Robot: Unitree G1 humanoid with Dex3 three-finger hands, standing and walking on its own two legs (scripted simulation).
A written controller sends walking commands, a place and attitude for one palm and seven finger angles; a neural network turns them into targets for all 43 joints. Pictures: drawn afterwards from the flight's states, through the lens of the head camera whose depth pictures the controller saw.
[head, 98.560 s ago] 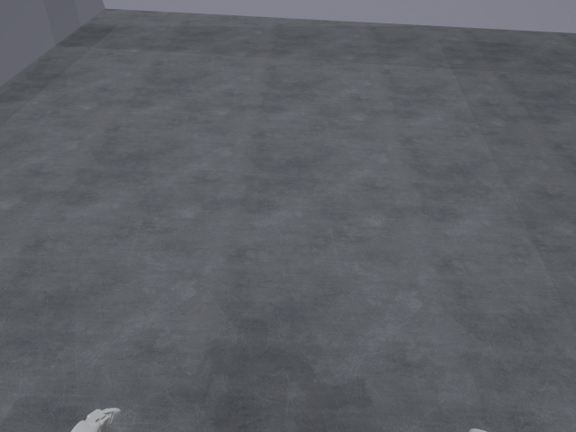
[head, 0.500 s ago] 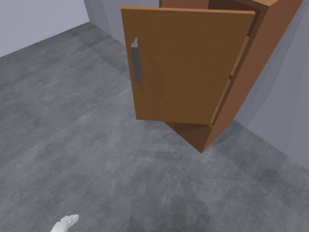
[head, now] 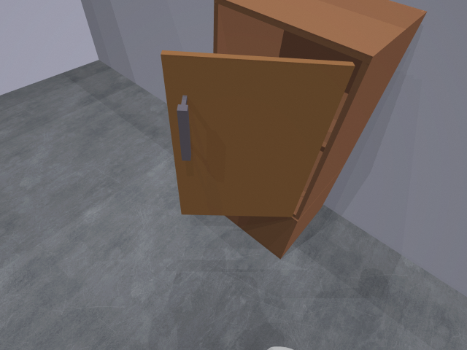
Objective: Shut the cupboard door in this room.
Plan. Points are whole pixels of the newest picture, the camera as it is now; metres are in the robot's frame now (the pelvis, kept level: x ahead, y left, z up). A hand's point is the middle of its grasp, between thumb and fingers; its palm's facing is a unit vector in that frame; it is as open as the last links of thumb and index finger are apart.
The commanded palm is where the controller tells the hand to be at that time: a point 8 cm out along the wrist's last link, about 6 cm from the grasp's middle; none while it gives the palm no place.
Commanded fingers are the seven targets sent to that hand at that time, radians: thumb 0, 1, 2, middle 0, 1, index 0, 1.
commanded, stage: take the last steps up to it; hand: left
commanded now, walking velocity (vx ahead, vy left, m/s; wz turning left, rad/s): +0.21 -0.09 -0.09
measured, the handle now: (185, 129) +0.59 +0.14 +0.02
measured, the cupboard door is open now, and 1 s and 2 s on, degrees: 42 42 42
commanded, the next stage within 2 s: come to a stop and stand still in 0.22 s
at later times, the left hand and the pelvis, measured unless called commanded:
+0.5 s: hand (184, 333) +0.19 +0.09 -0.16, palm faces +0.00 -0.97 -0.25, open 7.2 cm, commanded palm none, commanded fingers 0.00 0.90 0.90 -0.20 -0.30 -0.20 -0.30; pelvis +0.12 -0.09 +0.00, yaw -2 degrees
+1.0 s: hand out of the picture +0.15 +0.17 -0.18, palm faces +0.07 -0.97 -0.22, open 7.4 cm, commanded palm none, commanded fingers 0.00 0.90 0.90 -0.20 -0.30 -0.20 -0.30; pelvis +0.12 -0.02 +0.00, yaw +0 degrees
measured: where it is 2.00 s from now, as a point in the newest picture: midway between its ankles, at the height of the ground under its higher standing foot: outside the picture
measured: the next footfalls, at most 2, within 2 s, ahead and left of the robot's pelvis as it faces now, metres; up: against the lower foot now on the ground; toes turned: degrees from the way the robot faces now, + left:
right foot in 0.26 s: +0.17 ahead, -0.16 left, +0.00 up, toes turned -8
left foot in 0.84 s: +0.19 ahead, +0.03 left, +0.00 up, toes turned +5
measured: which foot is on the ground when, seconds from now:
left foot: down 0.00-0.28, up 0.30-0.82, down 0.84-1.00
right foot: up 0.00-0.24, down 0.26-0.86, up 0.88-1.00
